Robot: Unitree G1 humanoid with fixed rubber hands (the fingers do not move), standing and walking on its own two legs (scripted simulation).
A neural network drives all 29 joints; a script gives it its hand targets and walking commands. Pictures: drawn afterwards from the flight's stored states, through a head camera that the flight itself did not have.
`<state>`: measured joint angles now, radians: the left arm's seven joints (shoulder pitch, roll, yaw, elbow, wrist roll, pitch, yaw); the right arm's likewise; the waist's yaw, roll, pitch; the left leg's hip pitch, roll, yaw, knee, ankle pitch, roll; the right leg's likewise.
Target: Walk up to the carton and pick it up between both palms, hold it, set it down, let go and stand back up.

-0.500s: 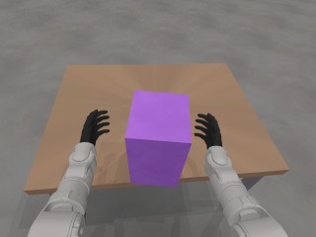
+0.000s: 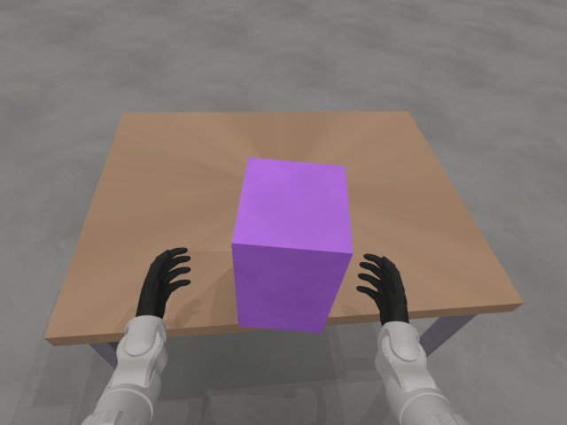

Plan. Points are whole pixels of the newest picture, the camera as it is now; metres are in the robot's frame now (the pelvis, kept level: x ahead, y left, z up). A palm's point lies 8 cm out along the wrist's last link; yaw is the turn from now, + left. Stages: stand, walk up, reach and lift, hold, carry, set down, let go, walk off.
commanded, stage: set down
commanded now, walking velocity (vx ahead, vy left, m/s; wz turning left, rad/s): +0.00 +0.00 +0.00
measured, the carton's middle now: (287, 252) +0.42 +0.03 -0.05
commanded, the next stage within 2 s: let go in 1.22 s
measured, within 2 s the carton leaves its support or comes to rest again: neither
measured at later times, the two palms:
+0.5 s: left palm (146, 350) +0.23 +0.23 -0.05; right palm (399, 360) +0.24 -0.15 -0.04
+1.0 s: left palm (143, 366) +0.21 +0.22 -0.05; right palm (421, 372) +0.23 -0.18 -0.04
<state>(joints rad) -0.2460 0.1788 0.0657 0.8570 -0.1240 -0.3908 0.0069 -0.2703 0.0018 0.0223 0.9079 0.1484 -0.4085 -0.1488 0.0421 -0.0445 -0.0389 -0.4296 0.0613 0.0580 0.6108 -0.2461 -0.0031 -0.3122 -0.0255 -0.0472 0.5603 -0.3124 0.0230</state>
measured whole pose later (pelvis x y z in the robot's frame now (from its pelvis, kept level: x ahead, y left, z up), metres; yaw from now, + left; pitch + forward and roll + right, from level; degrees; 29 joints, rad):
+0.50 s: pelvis +0.00 +0.00 -0.01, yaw +0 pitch +1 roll -1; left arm -0.04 0.19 0.04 0.79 -0.14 -0.48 -0.01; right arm -0.10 0.00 0.06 0.97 0.13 -0.62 -0.10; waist 0.03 -0.05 -0.01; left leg -0.42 0.06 0.06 0.71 -0.30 0.00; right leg -0.31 -0.03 -0.04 0.67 -0.38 0.02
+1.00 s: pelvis +0.03 -0.02 +0.01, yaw +0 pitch -4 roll +0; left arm 0.14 0.24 0.04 0.64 -0.08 -0.24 -0.05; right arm 0.08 -0.03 0.08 0.84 0.13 -0.47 -0.10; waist 0.04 -0.06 0.04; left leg -0.18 0.05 0.06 0.52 -0.27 -0.03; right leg -0.07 -0.03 -0.05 0.51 -0.36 0.01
